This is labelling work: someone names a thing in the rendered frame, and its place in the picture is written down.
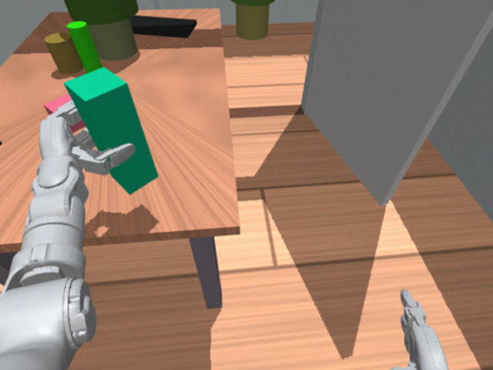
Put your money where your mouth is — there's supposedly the table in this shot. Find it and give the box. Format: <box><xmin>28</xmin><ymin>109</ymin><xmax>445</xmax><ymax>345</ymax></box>
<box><xmin>0</xmin><ymin>8</ymin><xmax>240</xmax><ymax>309</ymax></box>

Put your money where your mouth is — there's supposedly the right robot hand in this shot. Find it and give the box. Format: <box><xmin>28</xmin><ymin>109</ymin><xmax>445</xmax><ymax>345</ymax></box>
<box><xmin>390</xmin><ymin>289</ymin><xmax>448</xmax><ymax>370</ymax></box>

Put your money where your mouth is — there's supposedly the potted plant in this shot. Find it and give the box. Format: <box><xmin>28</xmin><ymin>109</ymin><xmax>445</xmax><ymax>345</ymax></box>
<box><xmin>231</xmin><ymin>0</ymin><xmax>275</xmax><ymax>40</ymax></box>
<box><xmin>64</xmin><ymin>0</ymin><xmax>139</xmax><ymax>61</ymax></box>

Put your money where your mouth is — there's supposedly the left robot arm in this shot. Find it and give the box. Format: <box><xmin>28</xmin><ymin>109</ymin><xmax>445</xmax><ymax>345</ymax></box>
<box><xmin>0</xmin><ymin>155</ymin><xmax>97</xmax><ymax>370</ymax></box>

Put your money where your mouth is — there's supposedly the left robot hand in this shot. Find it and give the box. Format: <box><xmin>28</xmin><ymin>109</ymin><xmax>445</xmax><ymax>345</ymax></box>
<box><xmin>39</xmin><ymin>100</ymin><xmax>136</xmax><ymax>176</ymax></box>

